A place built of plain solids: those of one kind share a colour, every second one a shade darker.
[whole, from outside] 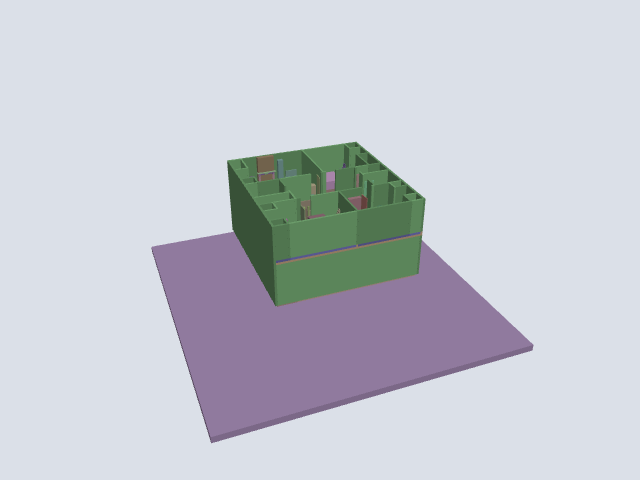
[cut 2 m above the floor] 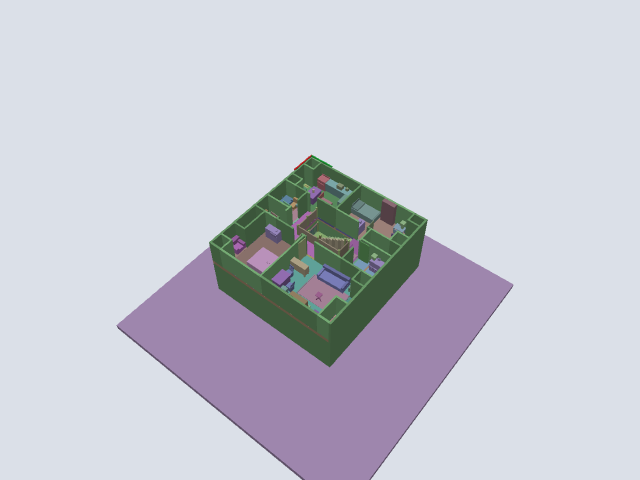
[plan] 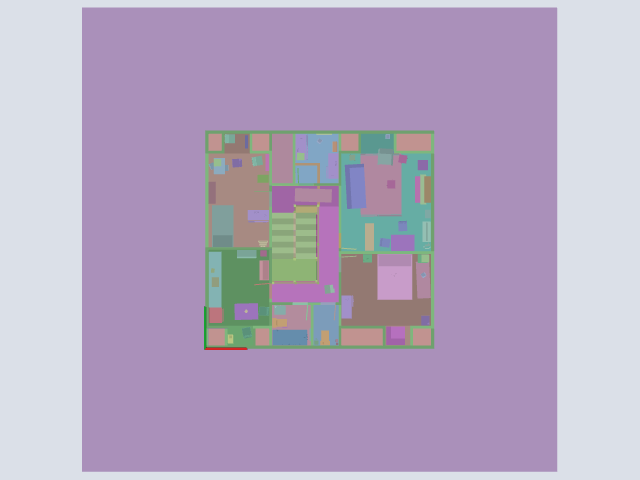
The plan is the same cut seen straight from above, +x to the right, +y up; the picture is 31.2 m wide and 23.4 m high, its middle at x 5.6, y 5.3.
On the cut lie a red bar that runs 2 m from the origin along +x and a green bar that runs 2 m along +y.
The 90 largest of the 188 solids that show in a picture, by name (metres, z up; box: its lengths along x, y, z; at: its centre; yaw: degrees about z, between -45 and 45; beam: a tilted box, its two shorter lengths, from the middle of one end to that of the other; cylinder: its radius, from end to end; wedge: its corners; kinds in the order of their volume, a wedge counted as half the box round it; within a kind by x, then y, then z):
{
 "under_1": {"box": [23.17, 22.64, 0.5], "at": [5.58, 5.32, -4.19]},
 "wall_1": {"box": [0.16, 0.83, 2.47], "at": [0.08, 0.57, 4.38]},
 "wall_2": {"box": [0.16, 3.7, 2.47], "at": [0.08, 2.97, 4.38]},
 "wall_3": {"box": [0.16, 10.32, 3.15], "at": [0.08, 5.32, 1.27]},
 "wall_4": {"box": [0.16, 4.57, 2.47], "at": [0.08, 7.24, 4.38]},
 "wall_5": {"box": [0.16, 0.83, 2.47], "at": [0.08, 10.06, 4.38]},
 "wall_6": {"box": [0.94, 0.13, 2.47], "at": [0.47, 9.59, 4.38]},
 "wall_7": {"box": [1.09, 0.13, 2.47], "at": [0.55, 1.05, 4.38]},
 "wall_8": {"box": [3.26, 0.13, 2.47], "at": [1.63, 4.88, 4.38]},
 "wall_9": {"box": [1.09, 0.13, 2.47], "at": [2.71, 9.59, 4.38]},
 "wall_10": {"box": [0.93, 0.13, 2.47], "at": [2.79, 1.05, 4.38]},
 "wall_11": {"box": [0.13, 1.01, 2.47], "at": [3.19, 1.62, 4.38]},
 "wall_12": {"box": [0.13, 1.64, 2.47], "at": [3.19, 4.0, 4.38]},
 "wall_13": {"box": [0.13, 1.97, 2.47], "at": [3.19, 5.93, 4.38]},
 "wall_14": {"box": [0.13, 5.69, 3.15], "at": [3.19, 6.08, 1.27]},
 "wall_15": {"box": [0.13, 1.45, 2.47], "at": [3.19, 8.79, 4.38]},
 "wall_16": {"box": [1.13, 0.13, 2.47], "at": [3.69, 2.19, 4.38]},
 "wall_17": {"box": [1.42, 0.13, 2.47], "at": [3.84, 8.01, 4.38]},
 "wall_18": {"box": [0.13, 2.41, 2.47], "at": [4.33, 9.28, 4.38]},
 "wall_19": {"box": [2.47, 0.13, 3.15], "at": [4.37, 3.17, 1.27]},
 "wall_20": {"box": [0.13, 1.97, 2.47], "at": [5.21, 1.15, 4.38]},
 "wall_21": {"box": [11.17, 0.16, 5.92], "at": [5.58, 0.08, 2.66]},
 "wall_22": {"box": [11.17, 0.16, 5.92], "at": [5.58, 10.56, 2.66]},
 "wall_23": {"box": [1.35, 0.13, 2.47], "at": [5.96, 8.01, 4.38]},
 "wall_24": {"box": [0.13, 1.01, 2.47], "at": [6.58, 1.62, 4.38]},
 "wall_25": {"box": [0.13, 1.47, 2.47], "at": [6.58, 3.0, 4.38]},
 "wall_26": {"box": [0.13, 2.3, 2.47], "at": [6.58, 6.79, 4.38]},
 "wall_27": {"box": [0.13, 1.45, 2.47], "at": [6.58, 8.79, 4.38]},
 "wall_28": {"box": [1.09, 0.13, 2.47], "at": [7.05, 9.59, 4.38]},
 "wall_29": {"box": [2.28, 0.13, 2.47], "at": [7.65, 1.05, 4.38]},
 "wall_30": {"box": [4.66, 0.13, 2.47], "at": [8.84, 4.68, 4.38]},
 "wall_31": {"box": [1.97, 0.13, 2.47], "at": [10.19, 9.59, 4.38]},
 "wall_32": {"box": [1.17, 0.13, 2.47], "at": [10.59, 1.05, 4.38]},
 "wall_33": {"box": [0.16, 0.83, 2.47], "at": [11.09, 0.57, 4.38]},
 "wall_34": {"box": [0.16, 3.5, 2.47], "at": [11.09, 2.87, 4.38]},
 "wall_35": {"box": [0.16, 10.32, 3.15], "at": [11.09, 5.32, 1.27]},
 "wall_36": {"box": [0.16, 4.77, 2.47], "at": [11.09, 7.13, 4.38]},
 "wall_37": {"box": [0.16, 0.83, 2.47], "at": [11.09, 10.06, 4.38]},
 "stair_1": {"box": [1.05, 2.26, 2.05], "at": [3.79, 5.5, 0.72]},
 "stair_2": {"box": [1.05, 1.98, 2.22], "at": [3.79, 5.64, 0.81]},
 "stair_3": {"box": [1.05, 1.69, 2.4], "at": [3.79, 5.78, 0.9]},
 "stair_4": {"box": [1.05, 1.41, 2.57], "at": [3.79, 5.92, 0.99]},
 "stair_5": {"box": [1.05, 1.13, 2.75], "at": [3.79, 6.07, 1.07]},
 "stair_6": {"box": [1.05, 0.85, 2.92], "at": [3.79, 6.21, 1.16]},
 "stair_7": {"box": [1.05, 0.56, 3.1], "at": [3.79, 6.35, 1.25]},
 "stair_8": {"box": [1.05, 0.28, 3.27], "at": [3.79, 6.49, 1.34]},
 "stair_9": {"box": [1.05, 0.28, 1.7], "at": [4.94, 4.51, 0.55]},
 "stair_10": {"box": [1.05, 0.56, 1.52], "at": [4.94, 4.65, 0.46]},
 "stair_11": {"box": [1.05, 0.85, 1.35], "at": [4.94, 4.8, 0.37]},
 "stair_12": {"box": [1.05, 1.13, 1.17], "at": [4.94, 4.94, 0.29]},
 "stair_13": {"box": [1.05, 1.41, 1.0], "at": [4.94, 5.08, 0.2]},
 "stair_14": {"box": [1.05, 1.69, 0.82], "at": [4.94, 5.22, 0.11]},
 "stair_15": {"box": [1.05, 1.98, 0.65], "at": [4.94, 5.36, 0.02]},
 "stair_16": {"box": [1.05, 2.26, 0.47], "at": [4.94, 5.5, -0.06]},
 "floor_shut_1": {"box": [2.97, 5.95, 0.5], "at": [1.65, 6.08, -0.25]},
 "stair_landing_1": {"box": [2.21, 1.13, 1.87], "at": [4.36, 3.81, 0.64]},
 "upper_floor_bedroom_1": {"box": [2.97, 4.57, 0.16], "at": [1.65, 7.24, 3.07]},
 "upper_floor_bedroom_2": {"box": [4.37, 3.5, 0.16], "at": [8.82, 2.87, 3.07]},
 "upper_floor_living_1": {"box": [4.37, 4.77, 0.16], "at": [8.82, 7.13, 3.07]},
 "floor_lobby_1": {"box": [2.21, 2.3, 0.5], "at": [4.37, 7.78, -0.25]},
 "chest_drawers_1": {"box": [1.04, 0.5, 0.95], "at": [2.59, 6.51, 3.62]},
 "chest_drawers_2": {"box": [0.5, 1.28, 1.04], "at": [4.66, 9.82, 3.67]},
 "chest_drawers_3": {"box": [0.5, 1.24, 1.03], "at": [6.25, 8.91, 3.66]},
 "chest_drawers_4": {"box": [0.5, 1.13, 1.0], "at": [6.9, 2.04, 3.65]},
 "upper_floor_kitchen_1": {"box": [2.97, 3.7, 0.16], "at": [1.65, 2.97, 3.07]},
 "upper_floor_landing_1": {"box": [3.25, 0.98, 0.16], "at": [4.88, 2.75, 3.07]},
 "upper_floor_landing_2": {"box": [3.25, 1.01, 0.16], "at": [4.88, 7.43, 3.07]},
 "upper_floor_landing_3": {"box": [1.04, 3.69, 0.16], "at": [5.99, 5.08, 3.07]},
 "double_bed_1": {"box": [1.7, 2.23, 0.4], "at": [9.25, 3.5, 3.65]},
 "counter_run_1": {"box": [0.61, 2.72, 0.78], "at": [0.47, 3.37, 3.64]},
 "fixture_breast_living_1": {"box": [0.34, 1.29, 2.52], "at": [10.84, 7.76, 4.36]},
 "kitchen_table_1": {"box": [1.06, 0.71, 0.72], "at": [2.01, 1.81, 3.51], "yaw": 1.2},
 "kitchen_table_2": {"box": [1.06, 0.71, 0.72], "at": [9.63, 5.16, 3.51]},
 "wall_band_1": {"box": [0.16, 10.32, 0.31], "at": [0.08, 5.32, 2.99]},
 "wall_band_2": {"box": [0.16, 10.32, 0.31], "at": [11.09, 5.32, 2.99]},
 "fixture_breast_bedroom_1": {"box": [0.36, 1.08, 2.52], "at": [0.34, 7.6, 4.36]},
 "child_bed_1": {"box": [1.06, 2.06, 0.4], "at": [0.86, 5.96, 3.53]},
 "upper_floor_box_room_1": {"box": [2.11, 2.41, 0.16], "at": [5.46, 9.28, 3.07]},
 "sofa_1": {"box": [0.93, 2.16, 0.34], "at": [7.34, 7.91, 3.43], "yaw": 3.2},
 "upper_floor_bath_1": {"box": [1.89, 1.97, 0.16], "at": [4.21, 1.15, 3.07]},
 "bathtub_1": {"box": [1.7, 0.76, 0.44], "at": [4.13, 0.55, 3.37]},
 "range_cooker_1": {"box": [0.65, 0.76, 0.94], "at": [0.49, 1.63, 3.62]},
 "rug_1": {"box": [2.0, 2.9, 0.08], "at": [8.57, 7.98, 3.12], "yaw": 0.2},
 "sideboard_1": {"box": [0.45, 1.35, 0.71], "at": [8.02, 5.45, 3.65]},
 "tall_cupboard_1": {"box": [0.47, 0.96, 0.89], "at": [2.88, 3.82, 3.59]},
 "upper_floor_press_1": {"box": [1.01, 2.41, 0.16], "at": [3.77, 9.28, 3.07]},
 "upper_floor_wc_1": {"box": [1.23, 1.97, 0.16], "at": [5.89, 1.15, 3.07]},
 "china_cabinet_1": {"box": [0.95, 0.33, 1.07], "at": [2.03, 4.64, 4.51]},
 "armchair_club_1": {"box": [0.92, 0.9, 0.35], "at": [9.29, 0.64, 3.39]},
 "stair_guard_1": {"box": [0.08, 3.69, 0.95], "at": [5.51, 5.08, 3.62]}
}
